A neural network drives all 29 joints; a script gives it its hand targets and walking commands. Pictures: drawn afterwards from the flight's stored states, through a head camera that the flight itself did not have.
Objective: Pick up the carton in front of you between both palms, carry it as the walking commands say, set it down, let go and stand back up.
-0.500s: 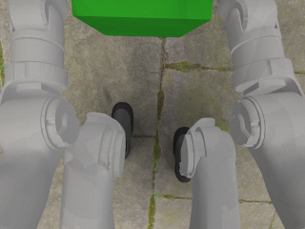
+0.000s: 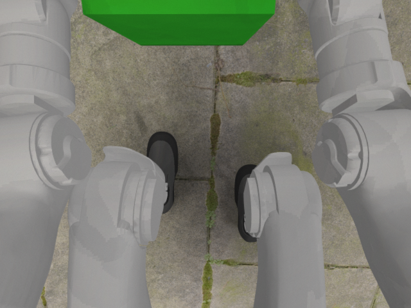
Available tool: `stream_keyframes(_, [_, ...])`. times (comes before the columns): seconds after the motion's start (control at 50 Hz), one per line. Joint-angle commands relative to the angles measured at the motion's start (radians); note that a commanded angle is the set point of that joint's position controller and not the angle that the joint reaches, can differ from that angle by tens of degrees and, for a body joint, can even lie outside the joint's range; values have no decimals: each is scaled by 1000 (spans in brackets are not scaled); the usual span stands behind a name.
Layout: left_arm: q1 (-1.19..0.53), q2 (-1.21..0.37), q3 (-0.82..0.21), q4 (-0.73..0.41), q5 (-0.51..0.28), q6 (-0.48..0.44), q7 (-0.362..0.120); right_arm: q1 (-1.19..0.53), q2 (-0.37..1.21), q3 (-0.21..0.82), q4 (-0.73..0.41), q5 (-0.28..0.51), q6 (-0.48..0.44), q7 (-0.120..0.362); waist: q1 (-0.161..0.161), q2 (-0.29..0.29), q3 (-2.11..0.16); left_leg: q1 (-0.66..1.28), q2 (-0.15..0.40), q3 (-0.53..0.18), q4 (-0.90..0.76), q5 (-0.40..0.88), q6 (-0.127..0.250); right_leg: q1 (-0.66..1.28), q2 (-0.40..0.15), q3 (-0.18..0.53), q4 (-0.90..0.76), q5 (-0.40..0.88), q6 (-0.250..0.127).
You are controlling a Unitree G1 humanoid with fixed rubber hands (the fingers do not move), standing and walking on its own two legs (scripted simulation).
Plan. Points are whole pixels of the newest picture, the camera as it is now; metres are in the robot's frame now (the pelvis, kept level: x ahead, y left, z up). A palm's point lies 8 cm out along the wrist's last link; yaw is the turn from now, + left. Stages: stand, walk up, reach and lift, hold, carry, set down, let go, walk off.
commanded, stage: set down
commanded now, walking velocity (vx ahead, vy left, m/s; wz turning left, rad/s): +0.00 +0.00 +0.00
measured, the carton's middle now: out of the picture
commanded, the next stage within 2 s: let go in 1.78 s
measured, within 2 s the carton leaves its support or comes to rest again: neither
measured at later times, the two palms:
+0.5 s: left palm out of the picture +0.55 +0.23 -0.17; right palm out of the picture +0.58 -0.08 -0.18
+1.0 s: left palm out of the picture +0.56 +0.26 -0.09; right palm out of the picture +0.62 -0.11 -0.09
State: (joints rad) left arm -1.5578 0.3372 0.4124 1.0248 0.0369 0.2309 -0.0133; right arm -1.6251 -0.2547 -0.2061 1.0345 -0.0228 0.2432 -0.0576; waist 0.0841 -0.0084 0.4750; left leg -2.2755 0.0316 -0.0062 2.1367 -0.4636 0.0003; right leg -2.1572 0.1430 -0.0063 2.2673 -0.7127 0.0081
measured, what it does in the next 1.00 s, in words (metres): stands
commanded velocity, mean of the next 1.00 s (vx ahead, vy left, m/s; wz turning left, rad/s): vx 0.00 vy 0.00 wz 0.00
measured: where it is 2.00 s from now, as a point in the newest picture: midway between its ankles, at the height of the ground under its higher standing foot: (206, 201)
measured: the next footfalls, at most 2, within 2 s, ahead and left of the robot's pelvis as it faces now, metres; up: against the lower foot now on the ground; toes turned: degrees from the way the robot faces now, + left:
none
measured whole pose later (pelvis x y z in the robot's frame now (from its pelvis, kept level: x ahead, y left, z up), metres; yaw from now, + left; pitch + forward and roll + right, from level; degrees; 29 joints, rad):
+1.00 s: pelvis +0.00 +0.00 +0.03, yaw +1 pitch +37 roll +0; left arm -1.58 0.40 0.25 1.05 -0.16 0.17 0.10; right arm -1.65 -0.43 -0.04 1.05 0.17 0.23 -0.12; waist 0.09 -0.02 0.39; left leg -2.22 0.01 0.00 2.02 -0.44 0.00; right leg -2.11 0.10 -0.01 2.15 -0.69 0.00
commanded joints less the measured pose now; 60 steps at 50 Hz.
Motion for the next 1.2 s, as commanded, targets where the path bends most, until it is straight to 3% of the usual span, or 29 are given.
stream_keyframes(0.0, [-412,-849,-252,-12,-69,9,-233,-410,787,217,-57,41,-17,221,19,-98,-880,652,-85,13,-43,185,30,183,-11,2,-268,185,-21])
stream_keyframes(0.24, [-300,-732,-158,78,-8,24,-241,-295,692,136,19,-43,17,229,5,-115,-662,541,-80,13,-35,57,29,196,-24,29,-274,107,-28])
stream_keyframes(0.4, [-262,-606,-107,97,23,-6,-214,-261,587,116,-4,-76,2,201,15,-102,-642,574,-72,25,-15,99,19,254,-34,36,-271,151,-8])
stream_keyframes(0.44, [-233,-429,-49,111,34,-34,-171,-232,417,82,-12,-84,-14,162,21,-97,-677,600,-63,33,-11,128,8,286,-43,33,-271,176,7])
stream_keyframes(0.5, [-187,85,51,79,41,-118,-18,-195,-115,17,-53,-64,-74,26,35,-75,-825,700,-48,33,-14,223,-6,349,-59,37,-265,266,27])
stream_keyframes(0.56, [-266,226,11,74,-35,-175,69,-306,-239,96,-55,73,-111,-46,71,-87,-1023,772,-38,20,10,384,3,370,-72,48,-241,415,42])
stream_keyframes(0.62, [-305,249,-51,77,-114,-199,87,-350,-236,193,-32,183,-127,-50,99,-109,-1163,818,-23,7,15,490,12,360,-86,55,-225,460,42])
stream_keyframes(0.72, [-303,242,-118,54,-181,-189,82,-356,-245,255,-26,260,-124,-33,110,-90,-1297,971,-13,-7,-2,561,23,280,-90,27,-243,398,32])
stream_keyframes(0.88, [-337,251,-157,-116,-221,-108,114,-390,-319,177,-146,219,-63,-64,60,-48,-1626,1221,-44,19,-95,520,21,355,-61,-37,-342,314,15])
stream_keyframes(1.02, [-249,175,-118,-42,-147,-52,110,-287,-268,94,-24,144,-16,-45,43,-32,-1389,957,-51,40,-247,319,8,306,-60,-22,-469,227,6])
stream_keyframes(1.18, [-185,149,-68,-91,-91,-56,95,-225,-242,46,-44,91,-26,-23,42,-44,-1446,964,-59,47,-376,355,-2,357,-50,-27,-589,286,18])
